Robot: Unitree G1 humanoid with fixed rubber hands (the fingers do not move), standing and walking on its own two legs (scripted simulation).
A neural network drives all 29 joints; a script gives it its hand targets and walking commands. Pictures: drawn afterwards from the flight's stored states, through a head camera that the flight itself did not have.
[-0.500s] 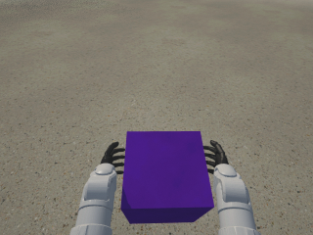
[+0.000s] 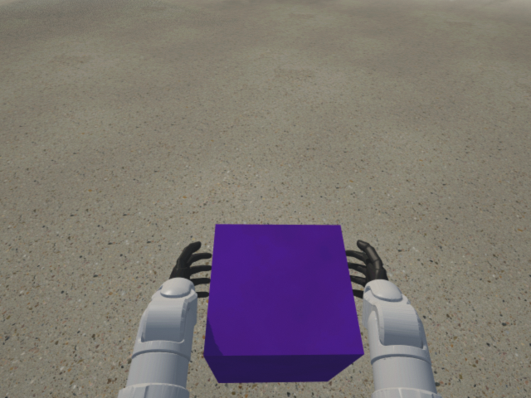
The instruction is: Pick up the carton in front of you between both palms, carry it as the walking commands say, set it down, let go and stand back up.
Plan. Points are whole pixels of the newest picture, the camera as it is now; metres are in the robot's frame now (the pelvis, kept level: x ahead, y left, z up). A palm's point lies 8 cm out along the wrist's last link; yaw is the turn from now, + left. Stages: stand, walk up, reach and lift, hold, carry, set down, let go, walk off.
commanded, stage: carry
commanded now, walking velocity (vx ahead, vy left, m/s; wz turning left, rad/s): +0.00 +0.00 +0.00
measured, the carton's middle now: (275, 308) +0.32 +0.00 -0.06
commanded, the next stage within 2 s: hold in 0.24 s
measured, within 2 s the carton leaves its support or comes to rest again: neither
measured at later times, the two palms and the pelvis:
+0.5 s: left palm (164, 308) +0.25 +0.16 +0.05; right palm (367, 293) +0.28 -0.13 +0.06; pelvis -0.02 -0.01 +0.01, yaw +4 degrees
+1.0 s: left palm (193, 312) +0.32 +0.15 -0.08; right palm (354, 312) +0.32 -0.14 -0.06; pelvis -0.05 -0.01 -0.03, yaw +4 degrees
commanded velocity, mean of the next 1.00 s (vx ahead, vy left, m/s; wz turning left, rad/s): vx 0.00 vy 0.00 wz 0.00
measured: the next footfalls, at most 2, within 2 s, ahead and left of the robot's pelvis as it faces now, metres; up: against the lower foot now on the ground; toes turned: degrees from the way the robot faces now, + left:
none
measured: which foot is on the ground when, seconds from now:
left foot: down 0.00-1.00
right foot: down 0.00-1.00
